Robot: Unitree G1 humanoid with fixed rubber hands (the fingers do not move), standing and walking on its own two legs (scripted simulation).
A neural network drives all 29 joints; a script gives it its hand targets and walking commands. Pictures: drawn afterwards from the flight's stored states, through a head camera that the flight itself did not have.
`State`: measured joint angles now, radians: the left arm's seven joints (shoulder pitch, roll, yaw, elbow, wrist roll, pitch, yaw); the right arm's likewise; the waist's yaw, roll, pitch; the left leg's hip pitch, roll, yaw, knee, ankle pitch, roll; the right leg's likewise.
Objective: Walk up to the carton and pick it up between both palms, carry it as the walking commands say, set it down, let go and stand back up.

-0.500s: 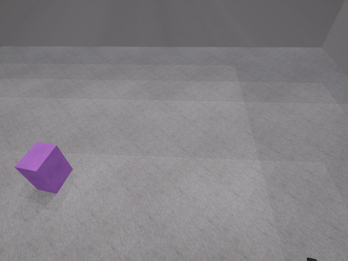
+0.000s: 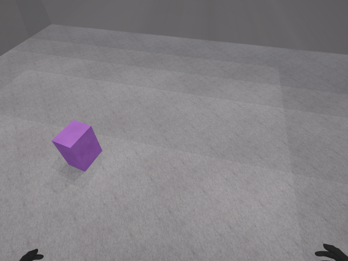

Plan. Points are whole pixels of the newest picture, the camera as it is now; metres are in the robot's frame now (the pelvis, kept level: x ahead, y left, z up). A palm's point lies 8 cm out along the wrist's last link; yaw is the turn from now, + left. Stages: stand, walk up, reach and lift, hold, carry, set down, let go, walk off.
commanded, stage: walk up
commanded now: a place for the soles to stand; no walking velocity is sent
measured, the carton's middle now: (79, 146) +0.93 +0.66 -0.64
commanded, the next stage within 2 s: none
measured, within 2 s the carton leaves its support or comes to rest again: neither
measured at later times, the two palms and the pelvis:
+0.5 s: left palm out of the picture +0.12 +0.43 -0.06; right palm (254, 180) +0.37 -0.21 -0.10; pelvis +0.18 +0.07 -0.01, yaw +20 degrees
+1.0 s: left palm out of the picture +0.23 +0.50 -0.09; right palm (196, 121) +0.59 -0.05 -0.07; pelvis +0.34 +0.18 -0.01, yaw +31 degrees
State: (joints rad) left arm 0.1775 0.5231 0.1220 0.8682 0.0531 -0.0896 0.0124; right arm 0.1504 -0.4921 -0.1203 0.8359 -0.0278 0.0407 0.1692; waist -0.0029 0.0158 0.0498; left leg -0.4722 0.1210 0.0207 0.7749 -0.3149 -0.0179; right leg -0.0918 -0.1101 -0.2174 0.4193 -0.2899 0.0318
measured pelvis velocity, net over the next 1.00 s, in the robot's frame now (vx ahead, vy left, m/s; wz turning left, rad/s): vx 0.34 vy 0.18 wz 0.55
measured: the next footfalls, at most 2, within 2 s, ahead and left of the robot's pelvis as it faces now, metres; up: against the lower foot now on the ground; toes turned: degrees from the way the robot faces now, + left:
left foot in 0.08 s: +0.14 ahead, +0.18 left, +0.00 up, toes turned +9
right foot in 0.38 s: +0.28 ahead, -0.02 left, +0.00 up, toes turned +11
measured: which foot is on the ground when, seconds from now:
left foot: up 0.00-0.06, down 0.08-0.40, up 0.42-0.72, down 0.74-1.00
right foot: down 0.00-0.08, up 0.10-0.36, down 0.38-0.76, up 0.78-1.00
